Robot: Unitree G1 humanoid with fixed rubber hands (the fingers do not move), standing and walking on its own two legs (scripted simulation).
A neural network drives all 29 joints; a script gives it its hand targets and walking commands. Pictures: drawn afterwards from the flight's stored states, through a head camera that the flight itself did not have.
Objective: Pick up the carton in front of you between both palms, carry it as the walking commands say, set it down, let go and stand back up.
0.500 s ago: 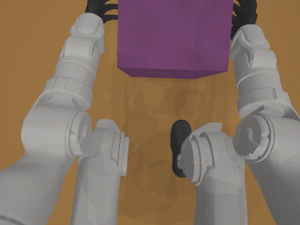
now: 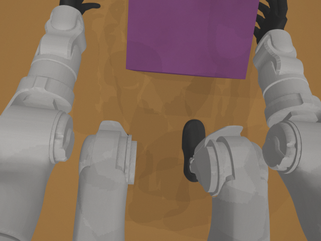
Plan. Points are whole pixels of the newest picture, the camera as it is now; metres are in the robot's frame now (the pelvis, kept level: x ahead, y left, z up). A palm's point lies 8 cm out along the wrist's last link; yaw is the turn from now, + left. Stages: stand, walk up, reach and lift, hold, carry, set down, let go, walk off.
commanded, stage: set down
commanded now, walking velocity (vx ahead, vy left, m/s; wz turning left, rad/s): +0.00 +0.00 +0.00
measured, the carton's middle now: (180, 28) +0.52 -0.04 -0.24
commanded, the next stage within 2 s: let go in 1.12 s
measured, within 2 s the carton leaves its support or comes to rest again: neither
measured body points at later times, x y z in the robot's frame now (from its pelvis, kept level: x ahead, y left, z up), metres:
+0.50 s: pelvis +0.01 +0.00 +0.08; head +0.34 +0.00 +0.38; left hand +0.57 +0.17 -0.05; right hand +0.53 -0.21 -0.05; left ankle +0.09 +0.12 -0.33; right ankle +0.14 -0.13 -0.33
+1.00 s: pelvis +0.03 +0.00 +0.21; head +0.34 +0.00 +0.54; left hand +0.57 +0.18 +0.10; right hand +0.52 -0.22 +0.10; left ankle +0.09 +0.12 -0.33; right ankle +0.14 -0.13 -0.33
